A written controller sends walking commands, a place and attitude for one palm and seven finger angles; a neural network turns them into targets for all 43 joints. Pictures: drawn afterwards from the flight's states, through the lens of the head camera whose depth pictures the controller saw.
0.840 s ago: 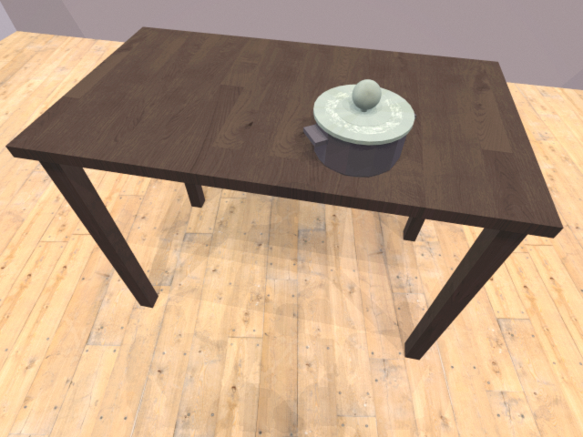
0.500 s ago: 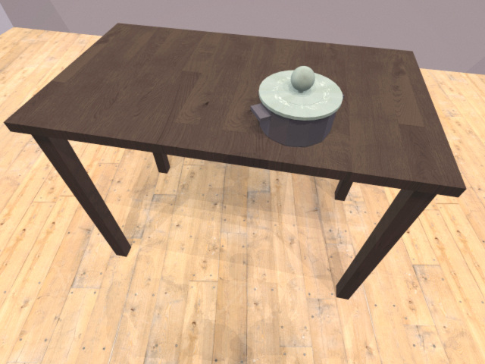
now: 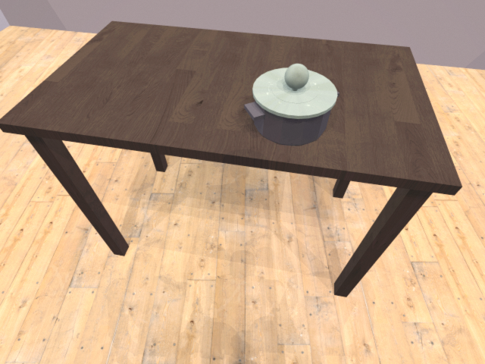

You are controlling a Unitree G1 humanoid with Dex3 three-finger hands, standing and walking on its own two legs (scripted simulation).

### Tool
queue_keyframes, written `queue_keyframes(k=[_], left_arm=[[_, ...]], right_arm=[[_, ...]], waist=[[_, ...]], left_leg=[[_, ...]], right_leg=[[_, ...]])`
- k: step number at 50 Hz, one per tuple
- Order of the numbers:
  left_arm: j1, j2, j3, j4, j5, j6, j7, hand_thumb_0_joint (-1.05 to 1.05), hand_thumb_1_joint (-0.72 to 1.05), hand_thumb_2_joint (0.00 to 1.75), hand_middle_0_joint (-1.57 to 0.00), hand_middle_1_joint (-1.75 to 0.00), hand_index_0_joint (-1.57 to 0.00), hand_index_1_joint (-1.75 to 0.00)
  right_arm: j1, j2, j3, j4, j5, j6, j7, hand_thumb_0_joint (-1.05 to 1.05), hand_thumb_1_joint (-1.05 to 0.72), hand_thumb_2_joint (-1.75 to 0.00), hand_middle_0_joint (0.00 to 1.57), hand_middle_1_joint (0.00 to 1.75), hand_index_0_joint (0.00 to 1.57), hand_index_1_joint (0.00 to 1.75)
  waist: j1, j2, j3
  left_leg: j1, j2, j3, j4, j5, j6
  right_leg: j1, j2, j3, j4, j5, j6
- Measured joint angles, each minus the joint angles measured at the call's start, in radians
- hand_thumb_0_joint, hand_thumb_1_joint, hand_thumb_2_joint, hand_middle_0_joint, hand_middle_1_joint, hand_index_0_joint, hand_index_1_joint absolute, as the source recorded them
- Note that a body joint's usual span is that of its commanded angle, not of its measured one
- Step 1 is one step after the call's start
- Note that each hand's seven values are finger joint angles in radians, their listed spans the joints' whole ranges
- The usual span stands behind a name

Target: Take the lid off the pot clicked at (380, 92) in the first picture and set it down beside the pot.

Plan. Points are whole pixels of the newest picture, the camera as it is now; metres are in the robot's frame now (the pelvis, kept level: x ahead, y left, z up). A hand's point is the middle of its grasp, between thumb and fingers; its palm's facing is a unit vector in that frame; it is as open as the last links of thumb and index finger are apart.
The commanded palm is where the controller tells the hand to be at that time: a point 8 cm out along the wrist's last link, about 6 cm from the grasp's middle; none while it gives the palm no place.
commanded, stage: turn to face it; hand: left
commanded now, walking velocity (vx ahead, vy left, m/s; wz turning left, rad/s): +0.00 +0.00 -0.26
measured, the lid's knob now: (296, 76) +0.66 -0.08 +0.13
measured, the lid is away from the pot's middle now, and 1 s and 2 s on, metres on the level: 0.00 0.00 0.00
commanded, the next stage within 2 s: take the last steps up to it in 0.10 s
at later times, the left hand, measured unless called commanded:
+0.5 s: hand out of the picture +0.09 +0.15 -0.17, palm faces -0.05 -0.97 -0.24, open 7.4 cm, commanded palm none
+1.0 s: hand (200, 334) +0.21 +0.10 -0.19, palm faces -0.11 -0.98 -0.18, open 7.4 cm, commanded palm none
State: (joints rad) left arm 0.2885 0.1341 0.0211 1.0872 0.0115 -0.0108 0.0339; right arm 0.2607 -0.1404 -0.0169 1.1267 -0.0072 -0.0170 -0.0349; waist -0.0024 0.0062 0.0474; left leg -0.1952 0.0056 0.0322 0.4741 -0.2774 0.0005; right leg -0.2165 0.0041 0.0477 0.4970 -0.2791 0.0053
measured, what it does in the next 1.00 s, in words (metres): walks ahead: left foot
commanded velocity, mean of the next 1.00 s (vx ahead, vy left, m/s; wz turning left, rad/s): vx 0.02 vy -0.06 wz -0.11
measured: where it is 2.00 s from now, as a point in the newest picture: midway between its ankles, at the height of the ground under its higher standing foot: outside the picture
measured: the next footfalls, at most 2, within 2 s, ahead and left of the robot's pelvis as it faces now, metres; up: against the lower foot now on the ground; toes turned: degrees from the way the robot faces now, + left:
left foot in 0.84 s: +0.26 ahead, +0.03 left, +0.00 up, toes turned -5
right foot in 1.20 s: +0.16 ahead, -0.24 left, +0.00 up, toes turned -9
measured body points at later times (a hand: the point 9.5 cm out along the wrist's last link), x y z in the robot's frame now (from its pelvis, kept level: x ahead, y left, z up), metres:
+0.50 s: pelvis +0.03 -0.04 -0.01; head +0.06 -0.06 +0.43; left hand +0.09 +0.20 -0.15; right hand +0.00 -0.27 -0.18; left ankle -0.02 +0.11 -0.71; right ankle +0.02 -0.12 -0.74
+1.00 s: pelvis +0.16 -0.06 -0.01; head +0.22 -0.06 +0.44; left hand +0.22 +0.15 -0.17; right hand +0.22 -0.29 -0.15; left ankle +0.22 +0.04 -0.74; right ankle +0.06 -0.16 -0.67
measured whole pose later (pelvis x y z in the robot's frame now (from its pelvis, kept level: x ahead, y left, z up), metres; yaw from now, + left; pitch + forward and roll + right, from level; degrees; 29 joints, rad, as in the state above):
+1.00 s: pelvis +0.16 -0.06 -0.01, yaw -11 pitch +1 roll +0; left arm 0.26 0.15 0.06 0.99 0.00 0.02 0.05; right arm 0.11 -0.10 -0.02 0.96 -0.01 -0.02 -0.06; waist 0.01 -0.05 0.11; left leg -0.34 0.03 0.10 0.55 -0.22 0.03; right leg -0.37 0.03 0.04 1.07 -0.59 0.01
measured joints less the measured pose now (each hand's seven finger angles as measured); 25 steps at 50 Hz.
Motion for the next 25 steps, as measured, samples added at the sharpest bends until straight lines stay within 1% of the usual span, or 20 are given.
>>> queue_keyframes(k=[6, 13, 15, 16, 19, 20, 21, 22, 23, 24, 25], left_arm=[[-0.001, 0.001, 0.011, -0.017, 0.001, 0.014, -0.007, 0.01, 0.91, 0.90, -0.20, -0.30, -0.20, -0.30], [-0.012, 0.014, 0.026, -0.052, 0.004, 0.027, -0.017, 0.01, 0.91, 0.90, -0.20, -0.30, -0.20, -0.30], [-0.008, 0.022, 0.031, -0.063, 0.007, 0.032, -0.025, 0.01, 0.91, 0.90, -0.20, -0.30, -0.20, -0.30], [-0.004, 0.025, 0.034, -0.069, 0.009, 0.036, -0.029, 0.01, 0.91, 0.90, -0.20, -0.30, -0.20, -0.30], [0.002, 0.034, 0.045, -0.081, 0.013, 0.046, -0.043, 0.01, 0.91, 0.90, -0.20, -0.30, -0.20, -0.30], [0.002, 0.037, 0.049, -0.086, 0.013, 0.045, -0.048, 0.01, 0.91, 0.90, -0.20, -0.30, -0.20, -0.30], [0.002, 0.038, 0.052, -0.092, 0.012, 0.042, -0.052, 0.01, 0.91, 0.90, -0.20, -0.30, -0.20, -0.30], [0.003, 0.041, 0.053, -0.101, 0.012, 0.034, -0.056, 0.01, 0.91, 0.90, -0.20, -0.30, -0.20, -0.30], [0.003, 0.043, 0.053, -0.110, 0.012, 0.020, -0.056, 0.01, 0.91, 0.90, -0.20, -0.30, -0.20, -0.30], [0.001, 0.044, 0.052, -0.115, 0.010, 0.007, -0.053, 0.01, 0.91, 0.90, -0.20, -0.30, -0.20, -0.30], [0.001, 0.043, 0.051, -0.120, 0.007, -0.004, -0.046, 0.01, 0.91, 0.90, -0.20, -0.30, -0.20, -0.30]], right_arm=[[-0.008, -0.002, -0.008, -0.020, -0.002, 0.006, -0.003, 0.01, -0.91, -0.90, 0.20, 0.30, 0.20, 0.30], [-0.018, -0.009, -0.019, -0.057, -0.007, 0.012, -0.002, 0.01, -0.91, -0.90, 0.20, 0.30, 0.20, 0.30], [-0.010, -0.011, -0.022, -0.068, -0.012, 0.012, 0.001, 0.01, -0.91, -0.90, 0.20, 0.30, 0.20, 0.30], [-0.005, -0.013, -0.023, -0.073, -0.015, 0.011, 0.003, 0.01, -0.90, -0.90, 0.20, 0.30, 0.20, 0.30], [0.010, -0.019, -0.029, -0.084, -0.025, -0.001, 0.007, 0.00, -0.90, -0.90, 0.20, 0.30, 0.21, 0.30], [0.017, -0.022, -0.030, -0.086, -0.027, -0.006, 0.007, 0.00, -0.90, -0.90, 0.20, 0.30, 0.21, 0.30], [0.024, -0.027, -0.030, -0.086, -0.029, -0.010, 0.006, 0.00, -0.90, -0.90, 0.20, 0.30, 0.21, 0.30], [0.034, -0.032, -0.029, -0.086, -0.029, -0.012, 0.006, 0.00, -0.90, -0.90, 0.20, 0.30, 0.21, 0.30], [0.043, -0.037, -0.029, -0.083, -0.026, -0.011, 0.006, 0.00, -0.90, -0.90, 0.20, 0.30, 0.21, 0.30], [0.047, -0.041, -0.030, -0.077, -0.023, -0.002, 0.007, 0.00, -0.90, -0.90, 0.20, 0.30, 0.21, 0.30], [0.047, -0.045, -0.030, -0.069, -0.021, 0.009, 0.009, 0.00, -0.90, -0.90, 0.20, 0.30, 0.21, 0.30]], waist=[[0.003, -0.003, 0.007], [0.001, -0.006, 0.013], [0.000, -0.010, 0.005], [0.001, -0.011, 0.000], [-0.001, -0.007, -0.006], [-0.003, -0.004, -0.007], [-0.005, 0.001, -0.007], [-0.006, 0.008, -0.008], [-0.005, 0.015, -0.009], [-0.004, 0.023, -0.008], [0.000, 0.025, -0.008]], left_leg=[[-0.016, 0.013, 0.022, 0.033, -0.020, -0.002], [-0.042, 0.028, 0.050, 0.078, -0.047, -0.004], [-0.041, 0.030, 0.061, 0.086, -0.059, -0.004], [-0.038, 0.032, 0.067, 0.089, -0.066, -0.004], [-0.011, 0.045, 0.095, 0.072, -0.077, -0.010], [0.000, 0.051, 0.101, 0.062, -0.078, -0.016], [0.009, 0.059, 0.105, 0.059, -0.081, -0.025], [0.010, 0.071, 0.105, 0.074, -0.094, -0.034], [-0.007, 0.085, 0.099, 0.124, -0.122, -0.023], [-0.043, 0.092, 0.078, 0.219, -0.186, -0.016], [-0.090, 0.087, 0.050, 0.332, -0.230, -0.011]], right_leg=[[-0.025, 0.014, 0.021, 0.030, -0.008, -0.003], [-0.065, 0.030, 0.049, 0.081, -0.025, -0.007], [-0.078, 0.032, 0.056, 0.110, -0.050, -0.015], [-0.090, 0.030, 0.047, 0.140, -0.078, -0.020], [-0.137, 0.005, -0.028, 0.254, -0.152, -0.022], [-0.142, -0.003, -0.050, 0.255, -0.162, -0.023], [-0.135, -0.010, -0.070, 0.225, -0.154, -0.024], [-0.115, -0.012, -0.086, 0.164, -0.125, -0.026], [-0.103, -0.005, -0.100, 0.132, -0.057, -0.038], [-0.100, 0.005, -0.113, 0.138, -0.044, -0.052], [-0.091, 0.012, -0.121, 0.138, -0.054, -0.065]])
